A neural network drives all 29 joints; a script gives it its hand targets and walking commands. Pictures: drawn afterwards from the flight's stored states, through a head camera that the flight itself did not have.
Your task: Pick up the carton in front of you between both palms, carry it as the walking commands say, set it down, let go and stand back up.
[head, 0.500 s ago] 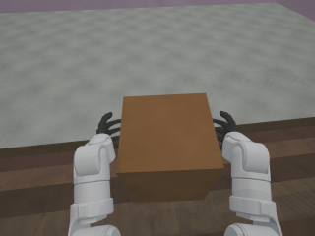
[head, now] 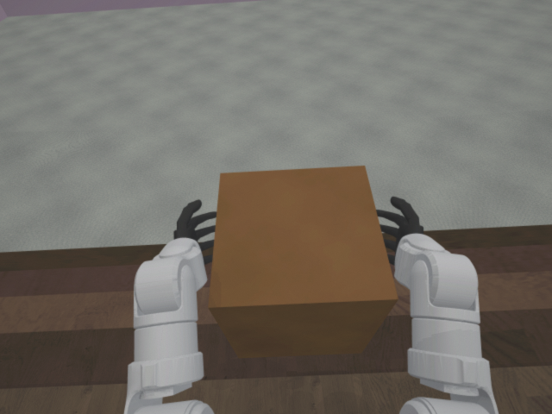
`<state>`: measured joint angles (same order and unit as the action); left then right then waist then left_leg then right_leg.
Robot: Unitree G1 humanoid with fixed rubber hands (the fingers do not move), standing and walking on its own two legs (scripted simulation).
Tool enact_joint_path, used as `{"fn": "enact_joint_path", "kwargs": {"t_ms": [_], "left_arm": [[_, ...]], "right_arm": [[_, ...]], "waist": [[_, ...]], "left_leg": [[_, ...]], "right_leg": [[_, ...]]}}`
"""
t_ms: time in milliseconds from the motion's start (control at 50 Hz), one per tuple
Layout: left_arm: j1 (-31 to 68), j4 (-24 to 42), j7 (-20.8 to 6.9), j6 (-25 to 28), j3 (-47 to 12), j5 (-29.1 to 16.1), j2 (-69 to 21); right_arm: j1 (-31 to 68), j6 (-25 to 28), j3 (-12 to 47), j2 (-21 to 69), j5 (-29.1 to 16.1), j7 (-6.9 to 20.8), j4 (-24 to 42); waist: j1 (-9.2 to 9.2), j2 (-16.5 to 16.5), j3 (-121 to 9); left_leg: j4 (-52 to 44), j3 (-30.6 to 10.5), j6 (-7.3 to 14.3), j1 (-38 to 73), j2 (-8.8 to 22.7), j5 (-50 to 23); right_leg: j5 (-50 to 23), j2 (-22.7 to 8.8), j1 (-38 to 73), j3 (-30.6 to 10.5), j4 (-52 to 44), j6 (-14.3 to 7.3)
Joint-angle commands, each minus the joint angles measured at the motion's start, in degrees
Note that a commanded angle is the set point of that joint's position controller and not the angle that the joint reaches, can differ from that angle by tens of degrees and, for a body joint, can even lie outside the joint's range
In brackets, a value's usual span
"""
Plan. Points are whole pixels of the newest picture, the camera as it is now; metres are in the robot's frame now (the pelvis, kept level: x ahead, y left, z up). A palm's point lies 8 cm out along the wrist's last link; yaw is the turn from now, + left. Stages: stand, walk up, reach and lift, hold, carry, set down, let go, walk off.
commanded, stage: carry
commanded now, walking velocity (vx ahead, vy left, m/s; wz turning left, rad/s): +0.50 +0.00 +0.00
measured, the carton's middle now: (296, 270) +0.33 +0.01 +0.02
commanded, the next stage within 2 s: none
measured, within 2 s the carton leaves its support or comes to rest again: neither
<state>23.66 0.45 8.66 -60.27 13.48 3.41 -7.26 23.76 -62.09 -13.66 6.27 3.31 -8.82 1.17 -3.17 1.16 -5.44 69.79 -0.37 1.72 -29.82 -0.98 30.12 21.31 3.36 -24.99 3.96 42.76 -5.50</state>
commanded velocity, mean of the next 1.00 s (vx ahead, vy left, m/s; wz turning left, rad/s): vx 0.16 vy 0.00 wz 0.00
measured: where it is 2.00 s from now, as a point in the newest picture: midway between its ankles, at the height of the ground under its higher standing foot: (297, 282)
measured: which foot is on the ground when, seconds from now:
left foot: up 0.00-0.44, down 0.46-1.00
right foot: down 0.00-0.48, up 0.50-0.98, down 1.00-1.00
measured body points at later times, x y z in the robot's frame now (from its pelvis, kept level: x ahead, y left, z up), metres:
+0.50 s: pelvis +0.24 +0.05 -0.15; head +0.20 +0.05 +0.29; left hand +0.58 +0.19 -0.03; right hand +0.56 -0.11 -0.03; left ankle +0.30 +0.11 -0.89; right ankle +0.06 -0.07 -0.64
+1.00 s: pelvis +0.54 +0.03 -0.30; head +0.51 +0.05 +0.15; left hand +0.86 +0.18 -0.21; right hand +0.85 -0.13 -0.21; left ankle +0.33 +0.11 -0.84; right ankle +0.65 -0.02 -1.02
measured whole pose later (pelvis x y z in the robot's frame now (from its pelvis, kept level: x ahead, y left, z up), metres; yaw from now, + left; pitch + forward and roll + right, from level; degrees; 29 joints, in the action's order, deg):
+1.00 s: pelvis +0.54 +0.03 -0.30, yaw +0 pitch -1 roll +2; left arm 17.1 0.8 9.0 -48.4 11.0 4.7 -8.1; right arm 15.8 -48.4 -9.9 5.5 -1.6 -9.6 0.6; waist 2.0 -3.4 -2.7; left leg 83.2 6.2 4.6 -12.1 -3.6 44.2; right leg -19.4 0.7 -25.3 6.4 31.6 -4.5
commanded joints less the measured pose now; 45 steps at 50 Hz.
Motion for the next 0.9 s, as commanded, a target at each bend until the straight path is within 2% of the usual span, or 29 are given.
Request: {"fn": "enact_joint_path", "kwargs": {"t_ms": [0,60,80,140,160,220,240,300,360,380,400,420,440,460,480,500,520,540,560,580,600,620,660,680,740,760,800,820,880], "left_arm": [[37.4,6.77,-3.15,1.45,-37.1,-15.23,-46.57],[36.79,8.35,-3.39,2.96,-38.23,-16.24,-46.69],[36.2,8.98,-3.13,3.29,-37.68,-16.13,-45.99],[31.78,9.0,-2.12,2.96,-36.87,-14.59,-42.43],[29.59,8.27,-1.76,2.48,-36.16,-13.83,-40.73],[27.53,6.51,-1.11,1.58,-35.17,-12.78,-38.79],[28.3,6.73,-1.15,1.54,-35.38,-13.21,-39.31],[28.57,3.97,-1.3,1.48,-35.31,-14.1,-39.8],[28.3,0.21,-1.27,1.82,-33.57,-12.62,-40.68],[27.12,-1.84,-1.25,1.86,-32.54,-11.74,-41.25],[25.88,-3.87,-1.31,2.01,-31.29,-10.24,-41.11],[26.17,-2.41,-1.08,2.17,-32.35,-9.28,-41.9],[29.31,-3.18,-0.59,2.21,-31.66,-8.35,-42.74],[31.11,-3.2,-0.01,2.06,-30.19,-7.84,-40.81],[28.49,-3.91,0.74,1.86,-29.11,-8.62,-38.87],[27.48,-4.36,1.72,2.44,-28.64,-8.16,-38.9],[28.83,-1.71,2.18,3.04,-28.16,-8.9,-40.49],[30.92,1.08,2.51,3.81,-28.59,-9.01,-40.82],[33.89,2.31,2.43,4.32,-29.44,-10.33,-41.47],[35.12,3.21,2.07,5.08,-30.71,-10.46,-42.25],[34.83,4.09,1.58,6.02,-32.68,-11.34,-44.85],[34.18,4.51,1.12,6.99,-33.52,-11.47,-45.4],[31.72,4.3,0.36,8.59,-35.83,-12.11,-46.31],[30.0,3.93,0.09,9.41,-36.62,-12.06,-46.85],[25.82,2.99,-0.51,11.54,-37.95,-11.07,-47.71],[22.45,1.73,-0.72,11.85,-37.53,-10.54,-46.23],[23.2,1.88,-1.11,12.86,-36.69,-9.43,-45.31],[22.46,1.93,-1.16,13.01,-37.25,-9.13,-46.4],[18.07,2.76,-0.59,13.07,-35.36,-6.6,-42.32]], "right_arm": [[33.41,2.69,31.91,44.47,-8.14,0.16,4.03],[33.61,4.65,34.08,45.48,-8.94,0.14,6.07],[33.91,4.99,35.19,45.49,-9.02,0.12,7.2],[31.19,4.95,35.87,42.94,-9.67,-0.09,7.82],[29.19,4.6,35.54,41.68,-9.31,-0.29,6.77],[27.29,3.62,33.7,39.12,-8.53,-0.47,5.51],[27.41,3.61,33.31,39.0,-8.24,-0.47,6.17],[27.0,3.19,31.3,37.93,-7.24,-1.02,4.35],[27.77,3.0,30.06,36.87,-7.29,-1.06,2.63],[27.5,2.97,29.41,36.55,-6.82,-1.01,1.41],[26.67,3.18,29.08,36.48,-6.54,-0.75,0.7],[26.84,3.87,29.86,37.05,-7.35,-0.46,0.86],[29.2,3.98,29.75,37.63,-7.95,-0.16,-0.24],[30.03,4.12,29.67,36.6,-7.84,-0.28,-0.85],[29.07,4.48,30.45,36.02,-9.9,-0.94,-0.99],[29.86,5.01,31.04,37.01,-11.65,-1.46,-0.03],[33.55,5.88,32.45,39.37,-13.73,-1.48,3.08],[35.67,6.7,34.0,42.34,-16.15,-0.89,4.67],[39.28,7.39,35.63,44.33,-17.72,-0.25,4.97],[40.02,8.24,36.55,46.12,-18.25,0.3,4.78],[38.4,9.15,36.53,47.53,-18.54,0.89,5.68],[37.82,10.02,36.24,47.84,-17.68,1.2,5.4],[33.17,11.73,36.19,46.54,-16.24,1.57,4.73],[30.88,12.45,36.62,45.86,-15.7,1.73,4.69],[26.04,14.42,38.29,46.62,-14.16,2.42,3.49],[22.7,14.81,37.85,46.21,-13.22,2.44,1.3],[23.84,15.89,39.12,46.13,-13.18,2.74,1.99],[23.18,16.25,38.92,45.76,-13.38,2.75,2.18],[23.67,16.48,40.7,44.82,-15.1,2.78,3.18]], "waist": [[2.05,-3.95,-15.96],[1.84,-7.04,-17.6],[1.29,-7.29,-20.04],[0.32,-6.83,-18.8],[-2.16,-5.97,-14.54],[-4.19,-4.82,-13.99],[-3.69,-2.65,-12.49],[-4.18,-5.22,-8.97],[-1.03,-9.07,-6.42],[2.3,-9.55,-10.04],[8.38,-11.1,-17.26],[12.07,-3.73,-16.05],[13.51,6.33,-11.16],[10.12,10.74,-7.99],[5.25,11.55,-12.53],[5.73,8.62,-16.01],[5.02,9.02,-21.42],[3.55,2.44,-19.71],[3.42,2.12,-14.46],[2.59,2.79,-13.21],[3.22,2.08,-12.46],[5.04,3.7,-12.83],[6.69,9.44,-16.03],[6.24,9.68,-19.44],[8.59,4.56,-18.24],[10.22,1.87,-16.04],[11.54,3.94,-11.91],[11.22,-0.69,-11.88],[11.39,3.34,-8.92]], "left_leg": [[-0.89,-3.8,-1.23,-14.64,4.2,-4.51],[-4.02,-0.29,-1.24,-9.96,3.34,-9.31],[0.64,-0.24,-0.59,-9.33,4.01,-17.97],[1.29,-1.1,-0.37,-17.65,4.06,-18.9],[-3.9,-6.05,-0.93,-28.29,4.51,-23.93],[-13.6,-2.83,-1.08,-32.7,3.89,-30.25],[-19.93,-1.41,-1.96,-26.82,3.78,-39.54],[-32.36,2.06,-1.74,-8.35,2.1,-53.01],[-39.22,3.41,0.31,4.36,2.18,-58.13],[-34.69,8.5,0.21,14.2,0.03,-58.15],[-29.04,7.67,1.69,26.51,0.62,-54.25],[-45.19,4.3,2.35,27.23,0.97,-40.18],[-52.84,5.42,3.15,27.74,4.07,-43.0],[-32.64,-1.07,3.68,38.37,10.39,-64.93],[-27.45,-15.69,6.8,43.88,15.95,-76.3],[-29.79,-22.82,9.05,43.11,18.34,-54.74],[-34.77,-35.57,15.45,40.57,24.17,-22.93],[-38.8,-37.47,14.94,32.34,23.07,-16.41],[-36.53,-33.24,15.27,25.68,22.43,-22.02],[-34.72,-28.67,14.14,18.2,20.7,-24.9],[-36.58,-22.99,13.71,14.49,18.42,-17.49],[-37.23,-22.45,13.15,14.91,16.92,-18.28],[-33.88,-20.64,12.92,20.37,15.36,-36.57],[-30.49,-22.09,13.07,26.62,16.79,-43.27],[-25.48,-20.8,11.75,38.06,14.74,-47.53],[-22.38,-17.92,10.18,41.92,10.32,-39.47],[-19.54,-15.51,8.97,39.2,7.45,-41.48],[-17.24,-12.36,9.27,33.4,5.92,-37.27],[-16.08,-6.34,7.34,20.66,2.6,-28.13]], "right_leg": [[-27.61,-17.54,20.35,-25.61,-11.14,-9.98],[-32.77,-15.95,16.78,-20.32,-11.11,-9.86],[-34.87,-16.4,18.52,-19.21,-8.44,-10.03],[-36.28,-15.69,24.78,-20.28,-4.8,-9.03],[-28.24,-14.0,31.32,-21.94,-1.44,-7.28],[-27.58,-12.85,34.4,-24.01,3.43,-7.64],[-20.63,-11.17,26.12,-21.33,4.89,-7.54],[-6.24,-7.8,9.39,-15.61,4.46,-6.17],[-9.4,-7.63,3.13,-9.91,11.15,-3.24],[-15.1,-8.52,1.88,-7.41,16.71,-2.23],[-26.33,-10.82,1.23,-5.33,27.87,-0.78],[-25.57,-7.54,2.29,-2.81,38.9,0.51],[0.18,-1.42,2.15,1.63,60.58,2.09],[25.49,2.24,-19.63,-0.82,74.63,3.43],[24.27,1.13,-28.94,-3.77,74.89,3.14],[20.59,-1.65,-32.63,-8.38,71.44,2.76],[21.61,-3.52,-34.87,-11.1,70.67,2.54],[18.45,-4.37,-31.91,-10.15,65.52,2.76],[5.19,-5.47,-31.4,-13.15,52.97,2.91],[1.68,-6.94,-26.45,-11.7,46.67,2.52],[-1.1,-7.03,-23.93,-8.59,38.46,3.52],[-0.51,-6.79,-22.24,-7.1,32.49,4.47],[-4.73,-6.17,-21.03,-5.7,28.75,4.13],[-10.95,-7.52,-24.01,-7.22,32.29,3.07],[-9.57,-7.15,-34.86,-4.96,34.13,2.62],[-17.34,-7.06,-38.91,-5.96,23.59,3.31],[-24.76,-5.97,-36.35,-3.02,11.14,3.66],[-35.32,-4.14,-27.6,-0.68,2.93,3.96],[-47.27,-1.32,-5.52,3.75,-12.28,4.09]]}}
